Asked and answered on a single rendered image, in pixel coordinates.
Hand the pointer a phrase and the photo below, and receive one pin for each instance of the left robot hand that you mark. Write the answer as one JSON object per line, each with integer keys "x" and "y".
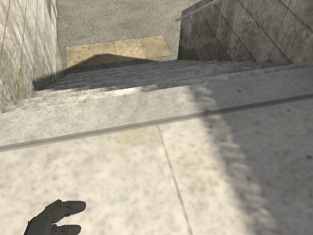
{"x": 43, "y": 223}

